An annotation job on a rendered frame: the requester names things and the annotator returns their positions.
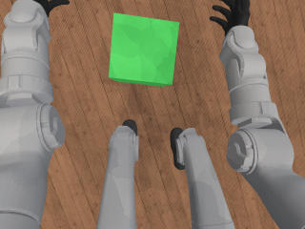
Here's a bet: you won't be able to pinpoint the left robot thigh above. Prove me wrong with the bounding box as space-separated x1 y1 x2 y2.
96 131 139 229

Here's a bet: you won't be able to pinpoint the right robot forearm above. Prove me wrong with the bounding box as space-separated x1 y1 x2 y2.
219 25 295 159

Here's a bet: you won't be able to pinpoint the robot left hand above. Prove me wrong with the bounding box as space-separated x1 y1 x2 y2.
32 0 70 18

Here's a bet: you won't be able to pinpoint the robot right upper arm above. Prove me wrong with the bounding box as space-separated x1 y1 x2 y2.
226 128 305 229

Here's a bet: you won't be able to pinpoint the carton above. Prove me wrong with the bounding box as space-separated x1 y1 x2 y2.
109 12 179 87

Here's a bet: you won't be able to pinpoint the robot right hand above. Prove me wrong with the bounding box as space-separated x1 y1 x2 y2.
209 0 251 36

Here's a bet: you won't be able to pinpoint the left robot forearm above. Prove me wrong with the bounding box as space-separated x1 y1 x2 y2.
0 0 53 109

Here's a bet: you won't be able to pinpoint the robot left upper arm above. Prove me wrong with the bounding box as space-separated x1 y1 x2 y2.
0 103 66 229

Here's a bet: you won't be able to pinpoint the left robot foot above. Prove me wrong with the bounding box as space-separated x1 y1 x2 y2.
122 119 137 136

